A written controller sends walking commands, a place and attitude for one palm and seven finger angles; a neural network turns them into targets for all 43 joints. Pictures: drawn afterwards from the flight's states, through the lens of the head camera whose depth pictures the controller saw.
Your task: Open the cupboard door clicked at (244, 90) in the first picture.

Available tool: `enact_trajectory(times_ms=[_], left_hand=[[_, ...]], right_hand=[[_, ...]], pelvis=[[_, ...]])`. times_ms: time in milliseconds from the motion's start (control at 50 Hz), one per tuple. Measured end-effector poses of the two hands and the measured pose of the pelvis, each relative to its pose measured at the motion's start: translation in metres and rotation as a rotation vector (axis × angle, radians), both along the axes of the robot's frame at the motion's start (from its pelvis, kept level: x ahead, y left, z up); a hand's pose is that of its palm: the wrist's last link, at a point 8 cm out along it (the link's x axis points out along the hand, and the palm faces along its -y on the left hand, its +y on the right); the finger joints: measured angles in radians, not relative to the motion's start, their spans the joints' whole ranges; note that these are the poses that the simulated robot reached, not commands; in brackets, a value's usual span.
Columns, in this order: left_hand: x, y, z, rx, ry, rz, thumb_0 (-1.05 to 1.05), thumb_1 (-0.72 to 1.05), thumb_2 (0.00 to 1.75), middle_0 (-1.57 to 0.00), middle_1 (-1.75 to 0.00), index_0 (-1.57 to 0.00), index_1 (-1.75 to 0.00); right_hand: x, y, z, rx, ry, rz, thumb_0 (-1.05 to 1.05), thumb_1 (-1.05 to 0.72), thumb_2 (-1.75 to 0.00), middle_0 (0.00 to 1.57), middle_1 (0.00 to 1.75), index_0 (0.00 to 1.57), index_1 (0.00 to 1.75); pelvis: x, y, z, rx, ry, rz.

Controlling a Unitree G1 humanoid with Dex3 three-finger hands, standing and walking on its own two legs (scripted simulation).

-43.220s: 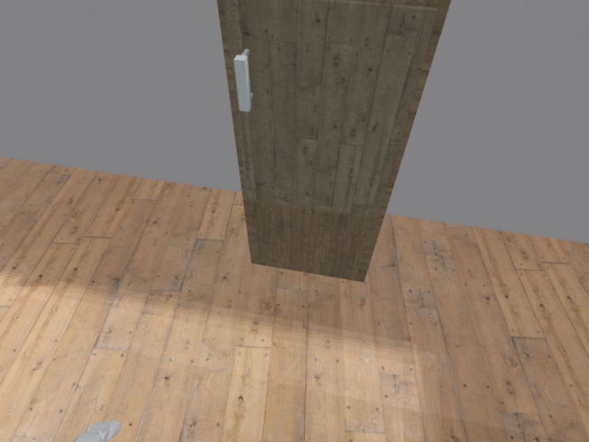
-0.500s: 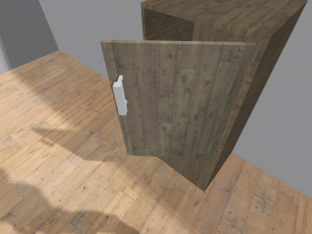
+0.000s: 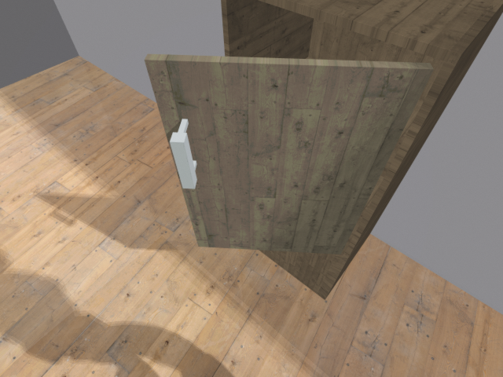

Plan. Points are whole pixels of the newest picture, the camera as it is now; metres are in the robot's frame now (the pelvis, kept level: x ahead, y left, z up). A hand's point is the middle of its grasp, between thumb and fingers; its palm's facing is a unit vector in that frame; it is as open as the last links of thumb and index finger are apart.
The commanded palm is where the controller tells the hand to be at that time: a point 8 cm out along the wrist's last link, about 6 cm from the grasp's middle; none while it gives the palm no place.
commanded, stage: come to a stop and stand still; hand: left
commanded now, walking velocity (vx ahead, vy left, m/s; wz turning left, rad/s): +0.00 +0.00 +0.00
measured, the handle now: (186, 154) +0.47 +0.16 +0.07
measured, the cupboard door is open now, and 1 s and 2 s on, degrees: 37 37 37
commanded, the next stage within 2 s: look again from close up in 0.64 s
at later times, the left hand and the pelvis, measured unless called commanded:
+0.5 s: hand out of the picture +0.06 +0.16 -0.17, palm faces +0.02 -0.97 -0.23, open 7.4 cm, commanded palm none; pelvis +0.02 -0.03 +0.00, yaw +1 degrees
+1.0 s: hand out of the picture +0.03 +0.15 -0.17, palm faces +0.03 -0.98 -0.21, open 7.4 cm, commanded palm none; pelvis +0.01 -0.03 +0.00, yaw +1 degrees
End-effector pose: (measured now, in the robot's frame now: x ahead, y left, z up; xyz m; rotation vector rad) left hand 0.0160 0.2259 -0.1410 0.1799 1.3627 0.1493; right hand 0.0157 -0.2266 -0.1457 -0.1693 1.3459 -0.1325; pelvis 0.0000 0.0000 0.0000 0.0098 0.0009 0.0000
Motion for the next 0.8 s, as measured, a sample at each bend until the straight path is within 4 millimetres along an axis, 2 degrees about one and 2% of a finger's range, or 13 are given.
enact_trajectory(times_ms=[160, 300, 580, 800], left_hand=[[0.031, -0.005, 0.002, 0.013, -0.052, -0.011, 0.01, 0.91, 0.90, -0.20, -0.30, -0.20, -0.30], [0.042, -0.011, 0.004, 0.023, -0.074, -0.009, 0.01, 0.91, 0.90, -0.20, -0.30, -0.20, -0.30], [0.027, -0.023, 0.002, 0.011, -0.040, 0.012, 0.01, 0.91, 0.90, -0.20, -0.30, -0.20, -0.30], [0.014, -0.027, 0.000, -0.002, -0.019, 0.025, 0.01, 0.91, 0.90, -0.20, -0.30, -0.20, -0.30]], right_hand=[[0.023, -0.013, 0.000, -0.010, -0.028, 0.001, 0.01, -0.91, -0.89, 0.20, 0.30, 0.20, 0.30], [0.034, -0.024, 0.000, -0.012, -0.034, 0.007, 0.00, -0.91, -0.89, 0.20, 0.30, 0.20, 0.30], [0.031, -0.040, 0.004, -0.027, -0.003, 0.016, 0.00, -0.91, -0.89, 0.20, 0.30, 0.20, 0.30], [0.023, -0.041, 0.007, -0.032, 0.013, 0.016, 0.00, -0.91, -0.89, 0.20, 0.30, 0.20, 0.30]], pelvis=[[0.011, -0.011, 0.000, 0.000, 0.002, 0.002], [0.016, -0.020, 0.000, 0.000, 0.003, 0.007], [0.018, -0.034, 0.001, -0.005, 0.004, 0.015], [0.015, -0.036, 0.003, -0.008, 0.000, 0.018]])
